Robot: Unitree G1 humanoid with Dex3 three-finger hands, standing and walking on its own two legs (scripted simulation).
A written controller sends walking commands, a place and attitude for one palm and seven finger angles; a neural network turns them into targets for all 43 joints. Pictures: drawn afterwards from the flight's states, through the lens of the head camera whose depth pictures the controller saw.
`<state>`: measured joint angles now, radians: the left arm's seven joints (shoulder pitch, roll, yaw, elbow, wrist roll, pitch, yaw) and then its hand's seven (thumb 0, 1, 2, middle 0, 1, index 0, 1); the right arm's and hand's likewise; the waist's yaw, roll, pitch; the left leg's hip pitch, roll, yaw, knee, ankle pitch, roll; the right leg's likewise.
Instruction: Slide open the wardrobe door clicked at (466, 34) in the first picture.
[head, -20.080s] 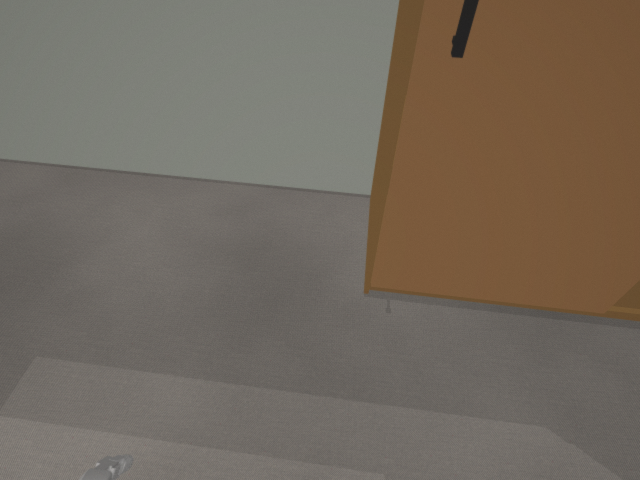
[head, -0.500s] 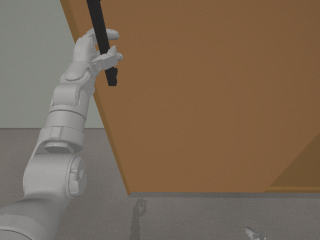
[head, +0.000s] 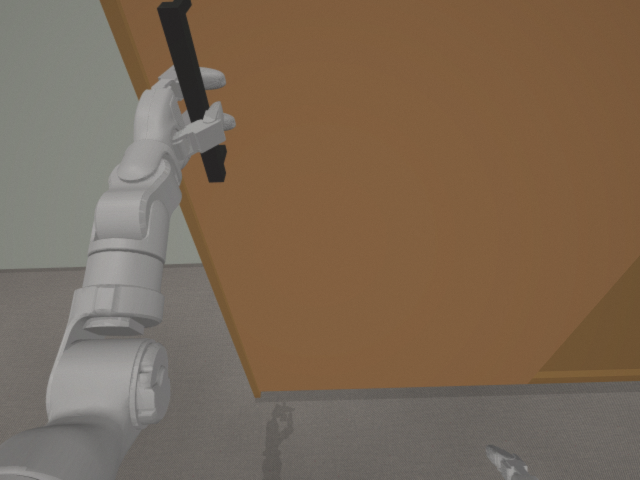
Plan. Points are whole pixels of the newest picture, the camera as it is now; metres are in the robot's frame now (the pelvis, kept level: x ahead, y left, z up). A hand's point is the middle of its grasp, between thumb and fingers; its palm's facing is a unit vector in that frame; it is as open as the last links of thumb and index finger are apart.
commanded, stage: tug the door sideways, standing still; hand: left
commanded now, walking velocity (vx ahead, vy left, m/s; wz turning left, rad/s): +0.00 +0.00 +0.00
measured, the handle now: (201, 96) +0.49 +0.16 +0.26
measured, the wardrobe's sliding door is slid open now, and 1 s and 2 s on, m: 0.00 0.00 0.05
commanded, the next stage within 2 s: step sideways, sliding the door along in 1.00 s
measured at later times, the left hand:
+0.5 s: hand (218, 126) +0.44 +0.13 +0.25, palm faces +0.11 -0.99 -0.04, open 5.6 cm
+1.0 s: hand (220, 127) +0.44 +0.13 +0.25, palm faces +0.11 -0.99 -0.07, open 5.8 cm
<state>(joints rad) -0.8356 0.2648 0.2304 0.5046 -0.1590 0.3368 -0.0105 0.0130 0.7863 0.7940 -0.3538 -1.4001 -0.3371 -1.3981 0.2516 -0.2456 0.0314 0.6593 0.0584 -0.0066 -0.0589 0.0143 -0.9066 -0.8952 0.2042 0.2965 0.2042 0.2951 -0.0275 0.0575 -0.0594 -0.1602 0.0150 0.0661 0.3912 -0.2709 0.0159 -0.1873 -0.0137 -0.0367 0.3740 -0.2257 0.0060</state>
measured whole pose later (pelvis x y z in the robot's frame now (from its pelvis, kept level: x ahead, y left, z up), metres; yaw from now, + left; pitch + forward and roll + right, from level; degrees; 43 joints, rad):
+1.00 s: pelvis -0.02 +0.00 +0.00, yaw +5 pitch +3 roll +0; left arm -1.07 0.21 0.07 0.79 -0.16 0.26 0.09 0.00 0.79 0.81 -0.36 -1.40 -0.26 -1.40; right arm 0.29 -0.23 0.03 0.79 0.04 -0.13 -0.06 0.01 -0.91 -0.90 0.20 0.30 0.20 0.30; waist 0.02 0.04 -0.04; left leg -0.25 -0.01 -0.01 0.46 -0.27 0.01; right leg -0.24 -0.04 -0.10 0.44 -0.25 0.01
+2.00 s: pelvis +0.10 -0.21 -0.03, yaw +11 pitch -4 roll -2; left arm -0.83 0.29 0.16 0.19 -0.10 0.01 0.11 -0.02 0.72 0.84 -0.46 -1.40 -0.19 -1.30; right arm 0.07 -0.17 -0.01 0.56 0.06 -0.14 0.02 0.01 -0.91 -0.90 0.20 0.30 0.20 0.30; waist 0.18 0.08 0.28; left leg -0.17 0.30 0.03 0.71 -0.41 -0.13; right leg -0.34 -0.04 -0.08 0.68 -0.25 0.03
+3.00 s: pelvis +0.14 -0.29 -0.02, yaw +2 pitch -2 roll +2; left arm -0.29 0.22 0.00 -0.35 -0.03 -0.14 0.13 -0.06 0.66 0.71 -0.38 -1.39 -0.10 -1.18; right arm 0.02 -0.16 -0.04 0.55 0.00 -0.04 0.02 0.01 -0.91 -0.90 0.20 0.30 0.21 0.30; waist -0.01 -0.03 0.20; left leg -0.22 0.08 0.14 0.56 -0.28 -0.04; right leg -0.52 0.05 0.02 0.89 -0.39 -0.02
